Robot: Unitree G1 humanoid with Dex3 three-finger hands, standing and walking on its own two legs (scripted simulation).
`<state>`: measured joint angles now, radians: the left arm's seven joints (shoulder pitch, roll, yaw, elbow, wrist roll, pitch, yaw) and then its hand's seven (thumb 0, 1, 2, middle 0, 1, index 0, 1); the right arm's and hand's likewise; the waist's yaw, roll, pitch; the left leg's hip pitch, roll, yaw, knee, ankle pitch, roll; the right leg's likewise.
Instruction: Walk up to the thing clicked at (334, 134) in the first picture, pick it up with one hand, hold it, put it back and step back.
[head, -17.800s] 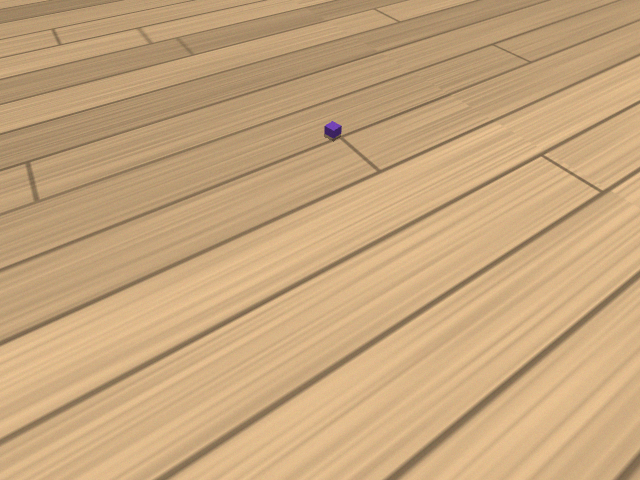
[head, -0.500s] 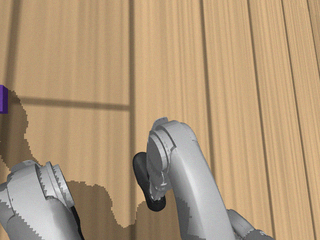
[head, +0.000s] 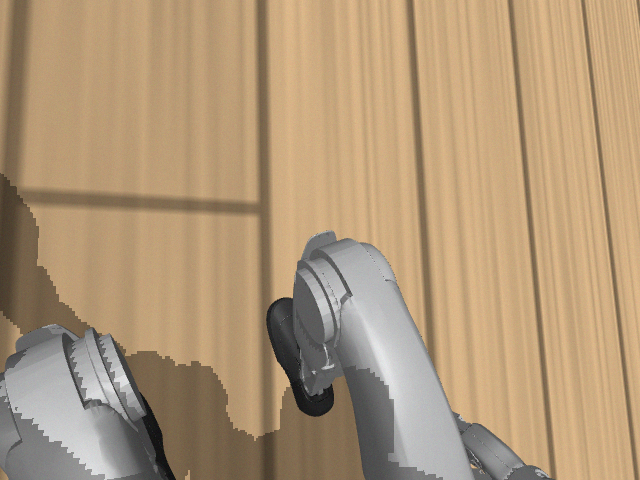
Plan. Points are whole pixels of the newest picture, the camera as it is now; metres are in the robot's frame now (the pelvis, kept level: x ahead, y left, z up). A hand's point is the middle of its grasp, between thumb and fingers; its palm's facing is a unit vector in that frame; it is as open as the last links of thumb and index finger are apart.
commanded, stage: settle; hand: left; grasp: from above
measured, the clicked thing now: out of the picture +0.48 +0.28 -0.28
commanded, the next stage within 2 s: lift in 0.82 s
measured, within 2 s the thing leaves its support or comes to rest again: leaves its support in 0.16 s
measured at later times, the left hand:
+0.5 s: hand out of the picture +0.47 +0.31 -0.17, palm faces -0.38 -0.03 -0.92, open 9.0 cm
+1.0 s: hand out of the picture +0.46 +0.31 -0.10, palm faces -0.44 -0.02 -0.90, open 9.1 cm
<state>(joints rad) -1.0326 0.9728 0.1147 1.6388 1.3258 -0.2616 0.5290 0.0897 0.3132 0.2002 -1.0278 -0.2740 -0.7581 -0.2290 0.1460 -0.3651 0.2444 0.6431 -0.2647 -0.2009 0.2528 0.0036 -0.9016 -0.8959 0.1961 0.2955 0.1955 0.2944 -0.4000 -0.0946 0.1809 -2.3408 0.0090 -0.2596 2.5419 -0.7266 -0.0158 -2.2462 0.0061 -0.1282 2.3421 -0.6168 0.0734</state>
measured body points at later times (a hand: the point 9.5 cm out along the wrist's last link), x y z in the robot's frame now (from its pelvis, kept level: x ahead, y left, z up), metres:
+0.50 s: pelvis +0.01 +0.00 +0.01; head +0.24 +0.11 +0.38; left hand +0.48 +0.31 -0.12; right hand +0.07 -0.26 -0.06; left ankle +0.06 +0.13 -0.27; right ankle +0.13 -0.13 -0.27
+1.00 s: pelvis -0.01 -0.01 +0.04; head +0.22 +0.08 +0.41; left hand +0.47 +0.31 -0.05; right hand +0.06 -0.29 -0.05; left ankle +0.06 +0.13 -0.27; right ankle +0.13 -0.13 -0.27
